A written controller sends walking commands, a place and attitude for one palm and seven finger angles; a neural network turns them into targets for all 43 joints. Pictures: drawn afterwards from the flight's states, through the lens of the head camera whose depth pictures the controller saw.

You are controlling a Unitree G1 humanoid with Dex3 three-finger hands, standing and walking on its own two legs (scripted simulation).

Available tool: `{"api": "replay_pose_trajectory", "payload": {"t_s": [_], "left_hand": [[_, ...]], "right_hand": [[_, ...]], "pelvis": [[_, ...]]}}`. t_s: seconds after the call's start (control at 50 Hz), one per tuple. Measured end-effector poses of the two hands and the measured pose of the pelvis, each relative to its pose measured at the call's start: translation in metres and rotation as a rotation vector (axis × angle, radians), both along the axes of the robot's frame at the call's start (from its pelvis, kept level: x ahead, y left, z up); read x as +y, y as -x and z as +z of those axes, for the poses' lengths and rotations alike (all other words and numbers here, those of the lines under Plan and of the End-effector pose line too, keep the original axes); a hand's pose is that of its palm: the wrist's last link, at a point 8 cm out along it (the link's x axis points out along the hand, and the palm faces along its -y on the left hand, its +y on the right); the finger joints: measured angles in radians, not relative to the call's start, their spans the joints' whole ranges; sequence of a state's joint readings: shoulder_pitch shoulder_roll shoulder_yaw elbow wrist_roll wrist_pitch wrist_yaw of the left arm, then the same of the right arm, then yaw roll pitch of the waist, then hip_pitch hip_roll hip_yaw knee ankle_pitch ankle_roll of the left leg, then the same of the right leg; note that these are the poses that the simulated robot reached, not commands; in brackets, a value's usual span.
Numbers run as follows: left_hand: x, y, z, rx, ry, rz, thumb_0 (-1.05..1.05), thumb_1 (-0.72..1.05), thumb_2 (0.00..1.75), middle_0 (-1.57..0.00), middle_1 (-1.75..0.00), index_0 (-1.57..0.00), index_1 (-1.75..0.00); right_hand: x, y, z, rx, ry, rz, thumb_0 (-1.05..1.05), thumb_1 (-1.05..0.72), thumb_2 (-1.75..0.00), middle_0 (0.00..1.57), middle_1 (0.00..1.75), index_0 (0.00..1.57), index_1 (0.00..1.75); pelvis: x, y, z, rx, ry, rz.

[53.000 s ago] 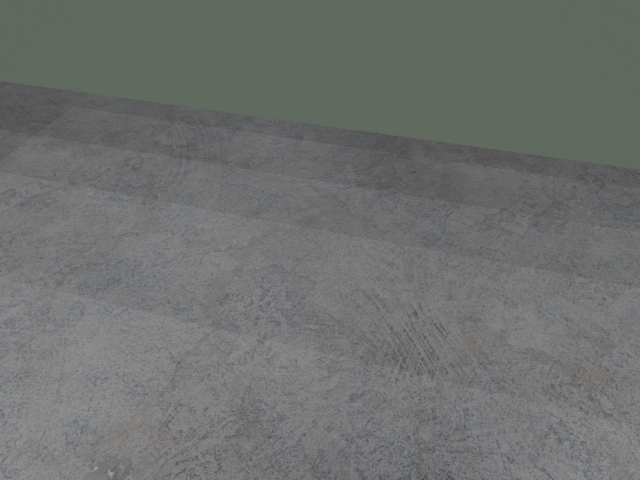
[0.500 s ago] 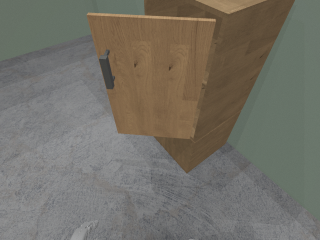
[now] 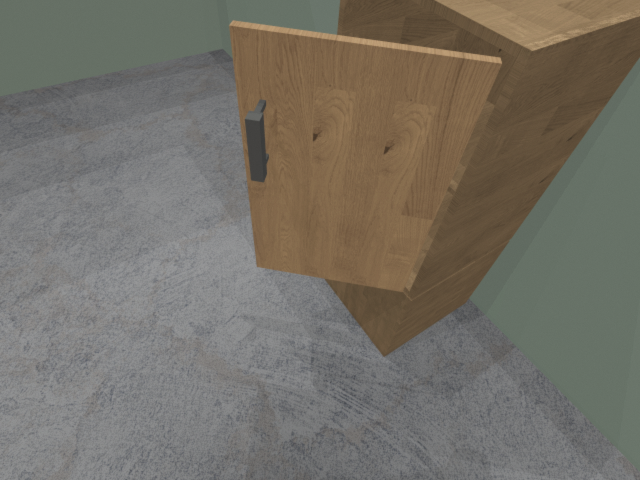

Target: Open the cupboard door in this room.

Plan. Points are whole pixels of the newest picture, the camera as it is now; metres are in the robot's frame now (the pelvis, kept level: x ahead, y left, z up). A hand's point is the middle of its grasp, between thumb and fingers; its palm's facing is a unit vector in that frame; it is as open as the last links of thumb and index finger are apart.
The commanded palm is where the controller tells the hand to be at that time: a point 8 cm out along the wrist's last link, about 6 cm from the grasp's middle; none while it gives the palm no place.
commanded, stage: come to a stop and stand still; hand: left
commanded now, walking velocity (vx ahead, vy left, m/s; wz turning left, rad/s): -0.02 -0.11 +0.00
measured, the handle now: (260, 141) +0.61 +0.15 +0.06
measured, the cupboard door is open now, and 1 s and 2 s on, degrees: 47 47 47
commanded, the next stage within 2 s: look again from close up in 0.52 s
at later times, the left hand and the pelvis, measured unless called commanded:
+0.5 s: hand out of the picture +0.02 +0.16 -0.17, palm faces -0.03 -0.97 -0.22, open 7.3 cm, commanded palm none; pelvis -0.02 -0.02 -0.01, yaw -1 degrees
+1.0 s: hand out of the picture +0.02 +0.19 -0.18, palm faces -0.04 -0.97 -0.23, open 7.4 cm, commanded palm none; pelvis +0.00 -0.01 +0.00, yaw -2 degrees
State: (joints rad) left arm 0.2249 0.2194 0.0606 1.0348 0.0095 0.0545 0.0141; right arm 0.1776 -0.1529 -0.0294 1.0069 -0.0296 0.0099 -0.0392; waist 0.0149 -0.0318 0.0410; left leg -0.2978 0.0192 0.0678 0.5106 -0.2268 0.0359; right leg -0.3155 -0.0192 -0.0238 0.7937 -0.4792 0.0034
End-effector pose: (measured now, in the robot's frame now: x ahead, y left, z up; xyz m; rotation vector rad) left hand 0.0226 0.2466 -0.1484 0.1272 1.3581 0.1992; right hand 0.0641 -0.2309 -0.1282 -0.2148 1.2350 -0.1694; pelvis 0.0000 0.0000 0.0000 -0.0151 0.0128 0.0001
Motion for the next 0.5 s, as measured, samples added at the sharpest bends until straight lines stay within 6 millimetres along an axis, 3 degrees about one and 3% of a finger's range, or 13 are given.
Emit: {"api": "replay_pose_trajectory", "payload": {"t_s": [0.1,0.22,0.34,0.5], "left_hand": [[-0.008,0.019,0.003,0.038,-0.008,-0.015,0.0,0.91,0.9,-0.19,-0.3,-0.2,-0.3],[-0.027,0.03,0.006,0.033,-0.028,-0.074,0.0,0.91,0.9,-0.19,-0.3,-0.2,-0.3],[-0.04,0.019,0.007,-0.05,-0.02,-0.087,0.0,0.91,0.9,-0.2,-0.3,-0.2,-0.3],[-0.041,0.003,0.008,-0.09,-0.018,-0.122,0.01,0.91,0.89,-0.2,-0.3,-0.2,-0.3]], "right_hand": [[-0.009,-0.005,-0.004,-0.032,-0.02,-0.012,0.01,-0.91,-0.9,0.2,0.3,0.2,0.3],[-0.028,0.011,-0.011,-0.04,-0.035,-0.046,0.01,-0.91,-0.9,0.2,0.3,0.2,0.3],[-0.032,0.038,-0.019,-0.018,-0.047,-0.053,0.01,-0.91,-0.9,0.2,0.3,0.2,0.3],[-0.019,0.071,-0.021,0.054,-0.084,-0.069,0.01,-0.91,-0.9,0.2,0.3,0.2,0.3]], "pelvis": [[-0.008,0.005,-0.001,0.007,-0.011,-0.011],[-0.016,0.013,-0.005,-0.01,0.005,-0.023],[-0.02,0.015,-0.008,-0.038,-0.003,-0.014],[-0.024,0.016,-0.006,-0.037,-0.014,-0.021]]}}
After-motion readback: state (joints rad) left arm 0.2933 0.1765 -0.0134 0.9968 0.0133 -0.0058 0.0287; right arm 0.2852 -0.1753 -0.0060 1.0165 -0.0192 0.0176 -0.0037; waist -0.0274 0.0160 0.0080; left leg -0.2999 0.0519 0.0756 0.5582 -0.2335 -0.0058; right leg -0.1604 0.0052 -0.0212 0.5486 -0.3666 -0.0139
